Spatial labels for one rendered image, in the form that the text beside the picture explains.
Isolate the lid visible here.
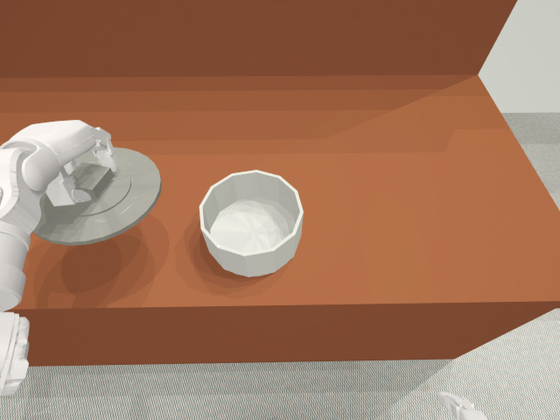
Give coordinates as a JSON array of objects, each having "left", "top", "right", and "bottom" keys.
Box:
[{"left": 32, "top": 147, "right": 162, "bottom": 246}]

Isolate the right robot hand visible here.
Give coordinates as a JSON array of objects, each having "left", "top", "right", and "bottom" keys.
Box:
[{"left": 437, "top": 391, "right": 488, "bottom": 420}]

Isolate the knob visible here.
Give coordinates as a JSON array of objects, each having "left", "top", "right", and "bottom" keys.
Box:
[{"left": 70, "top": 162, "right": 114, "bottom": 198}]

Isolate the left robot forearm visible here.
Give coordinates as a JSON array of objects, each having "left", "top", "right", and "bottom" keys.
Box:
[{"left": 0, "top": 137, "right": 60, "bottom": 312}]

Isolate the pot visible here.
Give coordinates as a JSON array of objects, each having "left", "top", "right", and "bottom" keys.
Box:
[{"left": 199, "top": 170, "right": 304, "bottom": 277}]

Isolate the left robot hand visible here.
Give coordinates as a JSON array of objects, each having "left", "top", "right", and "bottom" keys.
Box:
[{"left": 10, "top": 120, "right": 118, "bottom": 207}]

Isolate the left robot upper arm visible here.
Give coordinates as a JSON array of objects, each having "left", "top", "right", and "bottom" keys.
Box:
[{"left": 0, "top": 312, "right": 30, "bottom": 396}]

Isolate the table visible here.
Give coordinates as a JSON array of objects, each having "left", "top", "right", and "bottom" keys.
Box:
[{"left": 0, "top": 0, "right": 560, "bottom": 367}]

